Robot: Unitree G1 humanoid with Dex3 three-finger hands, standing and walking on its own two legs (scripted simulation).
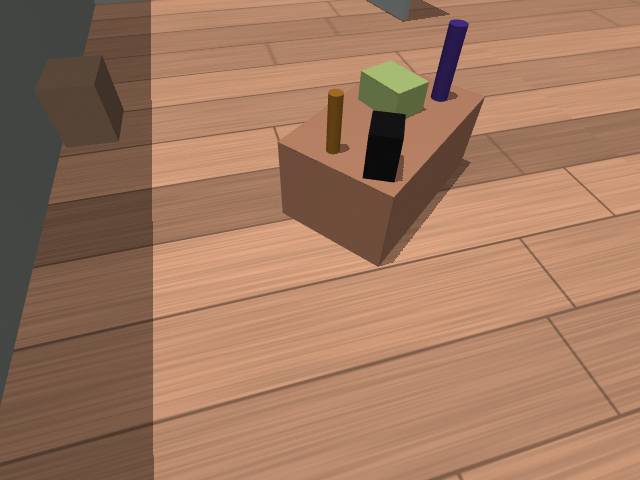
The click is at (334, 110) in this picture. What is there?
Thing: slim round
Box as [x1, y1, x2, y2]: [326, 89, 343, 153]
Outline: 331,89 328,92 326,150 329,153 336,153 339,151 343,92 340,89
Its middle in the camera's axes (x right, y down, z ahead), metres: +0.06 -0.39 +1.35
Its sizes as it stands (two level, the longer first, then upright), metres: 0.050 0.050 0.226
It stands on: a support 0.38 m high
